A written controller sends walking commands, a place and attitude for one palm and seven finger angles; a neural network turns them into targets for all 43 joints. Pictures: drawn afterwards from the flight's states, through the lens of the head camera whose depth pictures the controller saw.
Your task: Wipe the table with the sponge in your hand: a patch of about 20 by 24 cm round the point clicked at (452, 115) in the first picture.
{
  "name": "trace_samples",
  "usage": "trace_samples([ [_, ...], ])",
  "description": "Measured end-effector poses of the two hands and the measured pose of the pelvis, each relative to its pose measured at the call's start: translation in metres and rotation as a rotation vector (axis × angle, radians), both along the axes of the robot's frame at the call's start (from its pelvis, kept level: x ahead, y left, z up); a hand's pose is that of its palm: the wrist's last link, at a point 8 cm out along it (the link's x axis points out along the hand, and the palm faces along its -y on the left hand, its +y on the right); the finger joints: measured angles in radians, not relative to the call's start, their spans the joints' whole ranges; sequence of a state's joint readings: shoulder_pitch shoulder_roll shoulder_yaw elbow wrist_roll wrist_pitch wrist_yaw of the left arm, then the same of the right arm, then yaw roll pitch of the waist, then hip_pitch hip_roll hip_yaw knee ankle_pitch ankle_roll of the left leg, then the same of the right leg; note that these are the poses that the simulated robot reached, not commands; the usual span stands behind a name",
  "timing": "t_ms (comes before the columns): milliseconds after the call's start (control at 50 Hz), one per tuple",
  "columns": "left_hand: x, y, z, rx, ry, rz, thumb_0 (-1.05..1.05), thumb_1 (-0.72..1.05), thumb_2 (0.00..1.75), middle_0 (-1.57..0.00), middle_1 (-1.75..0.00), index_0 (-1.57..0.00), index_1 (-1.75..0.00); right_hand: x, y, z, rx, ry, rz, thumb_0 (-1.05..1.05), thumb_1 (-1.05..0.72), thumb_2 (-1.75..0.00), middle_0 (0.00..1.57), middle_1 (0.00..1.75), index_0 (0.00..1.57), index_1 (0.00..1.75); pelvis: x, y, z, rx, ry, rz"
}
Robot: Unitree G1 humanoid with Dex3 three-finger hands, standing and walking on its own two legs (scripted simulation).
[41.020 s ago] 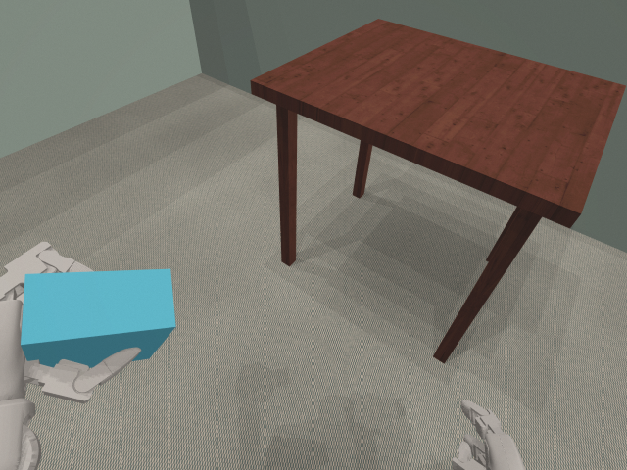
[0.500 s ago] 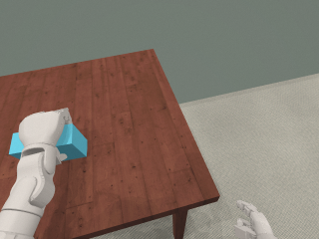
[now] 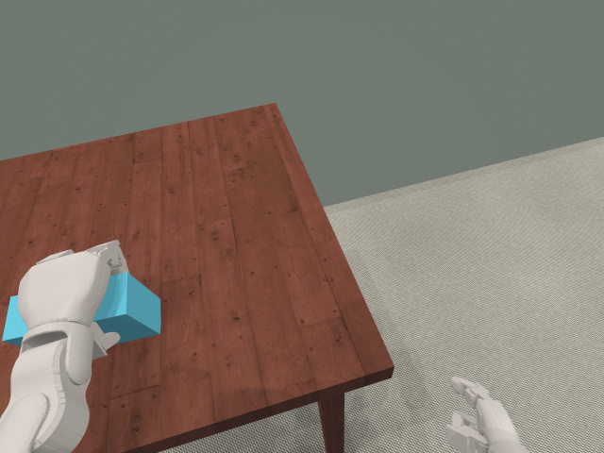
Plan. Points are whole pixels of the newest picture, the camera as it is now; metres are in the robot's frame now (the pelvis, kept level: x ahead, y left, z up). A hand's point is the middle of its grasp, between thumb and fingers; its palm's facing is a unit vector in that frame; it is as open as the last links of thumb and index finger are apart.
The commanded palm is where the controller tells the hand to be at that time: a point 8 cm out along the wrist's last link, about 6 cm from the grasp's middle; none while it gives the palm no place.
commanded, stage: wipe back along the middle lane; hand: left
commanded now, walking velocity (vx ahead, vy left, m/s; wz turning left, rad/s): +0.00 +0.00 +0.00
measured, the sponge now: (98, 320) +0.25 +0.32 +0.05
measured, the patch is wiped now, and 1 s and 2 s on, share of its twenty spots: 0.55 0.60 0.65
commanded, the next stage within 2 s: slide across to the third lane in 0.34 s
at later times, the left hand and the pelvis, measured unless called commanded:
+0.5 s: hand (96, 322) +0.23 +0.28 +0.10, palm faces +0.09 -0.05 -0.99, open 9.3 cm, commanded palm +0.18 +0.27 +0.10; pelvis +0.00 -0.01 +0.00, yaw -1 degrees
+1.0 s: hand (108, 326) +0.23 +0.26 +0.10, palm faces +0.11 -0.06 -0.99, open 9.3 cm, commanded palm +0.19 +0.22 +0.12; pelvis -0.01 +0.01 +0.00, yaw +1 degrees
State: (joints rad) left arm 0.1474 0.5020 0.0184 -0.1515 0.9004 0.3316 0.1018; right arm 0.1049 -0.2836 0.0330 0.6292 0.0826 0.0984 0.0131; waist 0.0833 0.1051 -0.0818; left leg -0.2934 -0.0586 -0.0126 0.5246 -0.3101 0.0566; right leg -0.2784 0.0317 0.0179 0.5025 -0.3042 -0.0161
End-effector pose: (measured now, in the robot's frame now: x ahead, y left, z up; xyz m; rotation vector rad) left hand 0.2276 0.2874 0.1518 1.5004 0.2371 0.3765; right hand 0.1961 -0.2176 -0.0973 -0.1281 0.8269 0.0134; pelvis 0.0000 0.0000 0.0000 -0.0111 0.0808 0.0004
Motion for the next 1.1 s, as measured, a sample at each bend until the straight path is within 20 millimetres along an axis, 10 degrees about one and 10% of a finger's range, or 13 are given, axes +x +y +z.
trace_samples([
  [720,-0.021,-0.014,0.000,-0.022,0.009,0.020,0.02,-0.44,1.06,-0.69,-1.53,-0.80,-1.46,0.011,-0.002,0.004,-0.003,-0.044,-0.006,0.02,-0.91,-0.90,0.20,0.29,0.20,0.30,0.001,-0.003,-0.001,0.002,-0.013,-0.005],
  [1100,-0.027,-0.035,-0.001,-0.031,-0.020,0.002,0.02,-0.46,1.07,-0.68,-1.55,-0.82,-1.42,0.019,0.036,0.011,0.060,-0.079,0.083,0.02,-0.91,-0.90,0.20,0.29,0.20,0.30,-0.015,0.007,0.000,0.004,-0.044,0.016],
])
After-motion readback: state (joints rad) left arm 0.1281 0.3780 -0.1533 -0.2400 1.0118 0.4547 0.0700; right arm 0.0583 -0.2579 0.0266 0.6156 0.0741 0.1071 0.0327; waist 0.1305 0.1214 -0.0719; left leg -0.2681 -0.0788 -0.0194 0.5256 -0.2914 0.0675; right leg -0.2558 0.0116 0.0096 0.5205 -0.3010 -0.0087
